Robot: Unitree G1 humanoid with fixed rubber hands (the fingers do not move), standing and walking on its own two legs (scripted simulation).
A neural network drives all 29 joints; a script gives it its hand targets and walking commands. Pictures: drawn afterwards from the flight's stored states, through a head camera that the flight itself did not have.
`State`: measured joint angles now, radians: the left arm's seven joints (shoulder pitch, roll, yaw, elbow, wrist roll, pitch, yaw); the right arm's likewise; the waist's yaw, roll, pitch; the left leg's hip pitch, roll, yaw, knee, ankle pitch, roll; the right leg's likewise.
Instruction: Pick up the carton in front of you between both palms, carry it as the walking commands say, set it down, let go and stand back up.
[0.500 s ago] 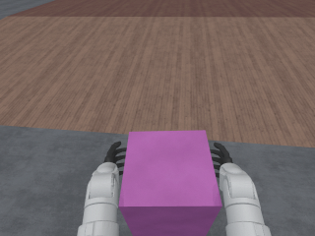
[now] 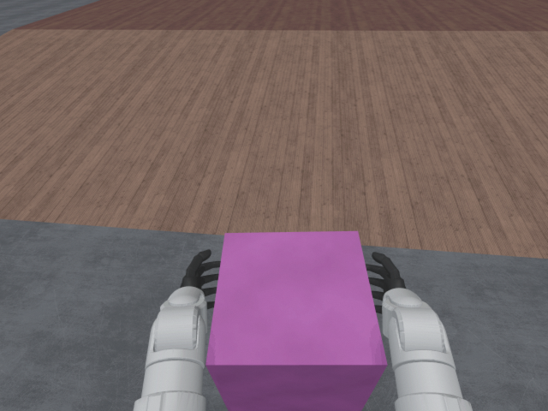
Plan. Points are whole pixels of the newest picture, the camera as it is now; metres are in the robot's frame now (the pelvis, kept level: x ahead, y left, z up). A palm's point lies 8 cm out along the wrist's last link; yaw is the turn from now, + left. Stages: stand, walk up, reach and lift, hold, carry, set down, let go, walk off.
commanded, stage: hold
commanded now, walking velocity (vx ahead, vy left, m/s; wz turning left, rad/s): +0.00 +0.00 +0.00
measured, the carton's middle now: (292, 328) +0.28 +0.00 -0.03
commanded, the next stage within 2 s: carry in 0.12 s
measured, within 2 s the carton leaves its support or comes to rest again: neither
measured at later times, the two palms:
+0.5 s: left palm (197, 249) +0.36 +0.15 +0.08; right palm (383, 256) +0.35 -0.15 +0.07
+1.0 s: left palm (205, 157) +0.63 +0.18 +0.08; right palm (341, 163) +0.60 -0.12 +0.08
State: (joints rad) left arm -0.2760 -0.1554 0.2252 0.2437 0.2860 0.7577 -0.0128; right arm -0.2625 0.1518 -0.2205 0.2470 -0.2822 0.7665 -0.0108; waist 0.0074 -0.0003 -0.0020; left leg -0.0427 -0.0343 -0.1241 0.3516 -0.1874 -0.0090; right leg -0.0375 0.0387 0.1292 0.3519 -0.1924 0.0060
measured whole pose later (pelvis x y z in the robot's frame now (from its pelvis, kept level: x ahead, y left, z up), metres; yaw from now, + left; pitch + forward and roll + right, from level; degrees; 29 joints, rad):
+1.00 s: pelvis +0.35 +0.05 +0.00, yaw -3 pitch +5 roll -1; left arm -0.20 -0.14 0.12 -0.34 0.11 1.23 0.09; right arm -0.18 0.14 -0.12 -0.34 -0.11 1.23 -0.11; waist -0.03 0.01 -0.08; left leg -0.21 0.02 0.22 0.35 -0.24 0.07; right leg -0.55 -0.08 -0.10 1.00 -0.29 -0.01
